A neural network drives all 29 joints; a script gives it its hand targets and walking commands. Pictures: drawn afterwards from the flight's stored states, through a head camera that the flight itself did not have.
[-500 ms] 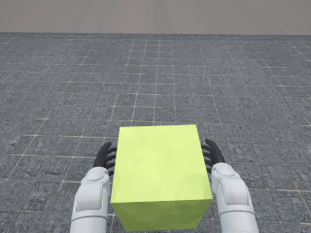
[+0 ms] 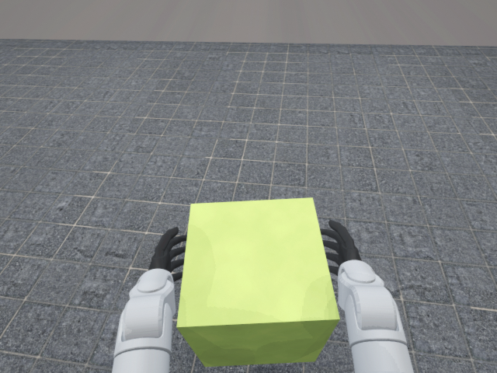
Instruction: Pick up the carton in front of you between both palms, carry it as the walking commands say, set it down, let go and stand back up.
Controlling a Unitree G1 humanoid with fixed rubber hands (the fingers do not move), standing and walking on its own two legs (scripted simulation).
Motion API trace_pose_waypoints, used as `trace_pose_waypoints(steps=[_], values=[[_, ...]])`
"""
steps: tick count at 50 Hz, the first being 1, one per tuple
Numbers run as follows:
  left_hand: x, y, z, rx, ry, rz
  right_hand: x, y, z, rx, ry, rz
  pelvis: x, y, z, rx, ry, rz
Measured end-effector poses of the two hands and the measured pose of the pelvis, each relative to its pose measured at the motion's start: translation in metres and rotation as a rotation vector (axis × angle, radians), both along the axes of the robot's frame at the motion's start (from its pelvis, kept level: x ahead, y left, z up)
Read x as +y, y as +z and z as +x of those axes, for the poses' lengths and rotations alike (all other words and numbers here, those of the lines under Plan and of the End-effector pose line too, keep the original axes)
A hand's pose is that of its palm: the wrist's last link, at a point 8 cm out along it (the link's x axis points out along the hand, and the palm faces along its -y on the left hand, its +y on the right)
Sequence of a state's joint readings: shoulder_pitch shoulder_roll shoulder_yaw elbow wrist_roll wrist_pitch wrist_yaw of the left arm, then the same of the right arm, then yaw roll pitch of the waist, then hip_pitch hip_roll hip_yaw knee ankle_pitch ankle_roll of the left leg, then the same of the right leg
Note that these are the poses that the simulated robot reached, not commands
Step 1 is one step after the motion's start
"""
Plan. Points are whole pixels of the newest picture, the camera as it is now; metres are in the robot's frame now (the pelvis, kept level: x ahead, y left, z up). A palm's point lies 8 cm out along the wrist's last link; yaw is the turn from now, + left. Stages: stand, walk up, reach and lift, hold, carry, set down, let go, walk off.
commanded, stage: hold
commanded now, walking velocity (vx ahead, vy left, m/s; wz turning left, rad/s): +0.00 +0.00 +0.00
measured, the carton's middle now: (256, 286) +0.30 +0.01 -0.05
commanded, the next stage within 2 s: set down in 0.24 s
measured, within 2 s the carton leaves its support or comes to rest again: neither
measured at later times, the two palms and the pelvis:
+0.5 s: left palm (178, 275) +0.28 +0.13 +0.03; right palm (359, 258) +0.31 -0.16 +0.02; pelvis -0.02 -0.05 -0.01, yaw +5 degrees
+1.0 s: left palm (199, 284) +0.37 +0.14 -0.18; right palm (329, 286) +0.36 -0.16 -0.19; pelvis -0.05 -0.02 -0.11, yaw +5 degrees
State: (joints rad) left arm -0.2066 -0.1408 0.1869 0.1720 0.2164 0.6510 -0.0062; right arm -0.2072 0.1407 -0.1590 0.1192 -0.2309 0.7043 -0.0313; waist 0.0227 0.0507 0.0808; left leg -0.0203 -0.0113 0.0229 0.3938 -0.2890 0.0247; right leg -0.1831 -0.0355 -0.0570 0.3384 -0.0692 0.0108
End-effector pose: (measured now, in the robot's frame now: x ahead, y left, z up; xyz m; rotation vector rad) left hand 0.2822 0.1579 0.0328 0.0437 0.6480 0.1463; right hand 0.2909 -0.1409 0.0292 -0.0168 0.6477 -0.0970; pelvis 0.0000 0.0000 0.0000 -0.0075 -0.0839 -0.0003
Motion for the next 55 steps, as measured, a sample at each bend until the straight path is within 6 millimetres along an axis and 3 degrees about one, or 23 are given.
trace_pose_waypoints(steps=[4, 13, 21, 28, 34, 40, 46, 55], values=[[0.001, 0.002, -0.010, -0.010, 0.020, -0.008, 0.001, 0.003, -0.006, -0.009, 0.021, -0.008, -0.003, 0.000, -0.007, -0.023, 0.017, 0.000], [-0.017, 0.005, -0.017, -0.013, 0.013, -0.004, -0.017, 0.002, -0.015, -0.012, 0.007, 0.011, -0.018, -0.002, -0.019, -0.054, 0.046, 0.013], [-0.024, 0.005, -0.013, -0.013, 0.070, -0.019, -0.023, 0.001, 0.003, -0.009, 0.026, 0.051, -0.039, -0.005, -0.022, -0.054, 0.078, 0.013], [-0.024, -0.016, 0.014, 0.009, 0.059, -0.016, -0.023, -0.017, 0.028, 0.010, 0.002, 0.069, -0.054, -0.015, -0.026, -0.006, 0.096, 0.003], [-0.021, -0.059, 0.035, 0.037, 0.023, 0.009, -0.021, -0.061, 0.044, 0.035, -0.007, 0.051, -0.056, -0.029, -0.033, 0.111, 0.087, 0.003], [-0.019, -0.121, 0.050, 0.027, -0.008, 0.026, -0.019, -0.128, 0.049, 0.023, -0.019, 0.039, -0.048, -0.050, -0.041, 0.309, 0.082, 0.005], [-0.017, -0.183, 0.069, -0.007, -0.021, -0.006, -0.017, -0.191, 0.057, -0.013, -0.055, 0.038, -0.034, -0.084, -0.049, 0.516, 0.082, 0.000], [-0.018, -0.231, 0.097, -0.029, 0.001, -0.067, -0.018, -0.234, 0.082, -0.035, -0.080, 0.041, -0.010, -0.132, -0.050, 0.695, 0.087, -0.017]])
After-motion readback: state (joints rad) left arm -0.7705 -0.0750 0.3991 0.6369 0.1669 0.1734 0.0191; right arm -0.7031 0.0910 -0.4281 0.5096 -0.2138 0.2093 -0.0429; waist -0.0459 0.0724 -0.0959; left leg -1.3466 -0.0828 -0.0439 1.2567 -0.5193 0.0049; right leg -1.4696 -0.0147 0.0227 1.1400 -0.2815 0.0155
